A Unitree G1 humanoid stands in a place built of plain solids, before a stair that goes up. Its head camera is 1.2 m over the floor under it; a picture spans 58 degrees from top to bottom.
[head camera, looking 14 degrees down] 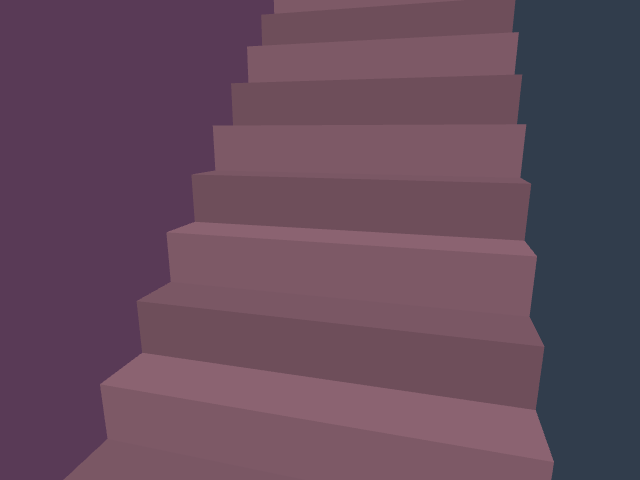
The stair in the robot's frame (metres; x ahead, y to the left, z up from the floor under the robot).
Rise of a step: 0.20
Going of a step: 0.21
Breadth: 1.33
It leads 15 degrees to the right of straight ahead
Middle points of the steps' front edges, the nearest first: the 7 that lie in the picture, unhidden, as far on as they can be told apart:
1.07 0.07 0.41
1.28 0.01 0.62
1.48 -0.04 0.82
1.69 -0.09 1.03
1.89 -0.15 1.23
2.10 -0.20 1.44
2.30 -0.26 1.64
